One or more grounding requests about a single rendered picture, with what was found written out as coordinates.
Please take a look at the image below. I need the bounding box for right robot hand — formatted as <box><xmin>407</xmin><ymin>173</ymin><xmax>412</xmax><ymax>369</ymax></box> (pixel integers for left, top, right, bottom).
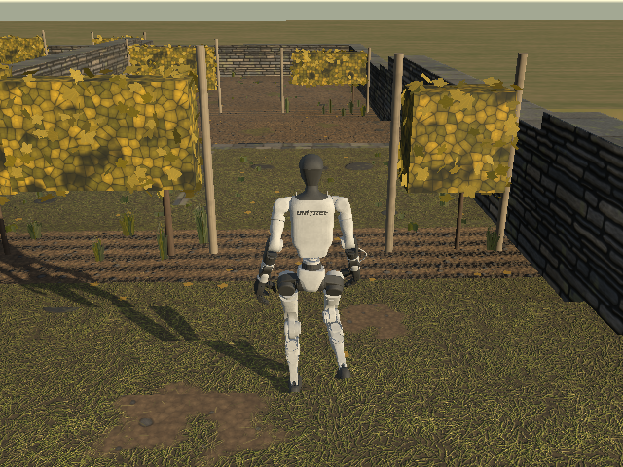
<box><xmin>340</xmin><ymin>268</ymin><xmax>361</xmax><ymax>287</ymax></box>

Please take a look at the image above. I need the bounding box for right robot shin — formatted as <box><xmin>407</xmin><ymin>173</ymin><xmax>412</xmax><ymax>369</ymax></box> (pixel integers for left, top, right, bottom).
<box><xmin>327</xmin><ymin>308</ymin><xmax>347</xmax><ymax>370</ymax></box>

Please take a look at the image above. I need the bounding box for robot right forearm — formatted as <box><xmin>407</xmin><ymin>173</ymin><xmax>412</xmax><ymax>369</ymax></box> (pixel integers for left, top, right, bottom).
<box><xmin>345</xmin><ymin>235</ymin><xmax>360</xmax><ymax>271</ymax></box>

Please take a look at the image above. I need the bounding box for robot left forearm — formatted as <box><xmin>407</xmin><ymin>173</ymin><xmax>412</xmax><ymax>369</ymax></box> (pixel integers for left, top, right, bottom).
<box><xmin>257</xmin><ymin>238</ymin><xmax>277</xmax><ymax>283</ymax></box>

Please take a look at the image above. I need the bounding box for right robot upper arm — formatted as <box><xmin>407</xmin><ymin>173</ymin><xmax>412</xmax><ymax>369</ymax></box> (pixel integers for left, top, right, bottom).
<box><xmin>332</xmin><ymin>196</ymin><xmax>355</xmax><ymax>249</ymax></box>

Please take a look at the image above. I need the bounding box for left robot thigh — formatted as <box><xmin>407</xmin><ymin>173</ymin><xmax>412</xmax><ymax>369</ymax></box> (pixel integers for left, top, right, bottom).
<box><xmin>277</xmin><ymin>270</ymin><xmax>301</xmax><ymax>339</ymax></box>

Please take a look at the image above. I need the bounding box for left robot upper arm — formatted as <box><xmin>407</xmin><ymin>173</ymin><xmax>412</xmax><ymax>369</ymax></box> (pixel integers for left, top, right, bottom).
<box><xmin>268</xmin><ymin>197</ymin><xmax>292</xmax><ymax>252</ymax></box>

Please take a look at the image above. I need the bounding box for left robot hand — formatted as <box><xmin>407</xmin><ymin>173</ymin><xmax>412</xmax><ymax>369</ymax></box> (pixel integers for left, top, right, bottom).
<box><xmin>254</xmin><ymin>279</ymin><xmax>276</xmax><ymax>305</ymax></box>

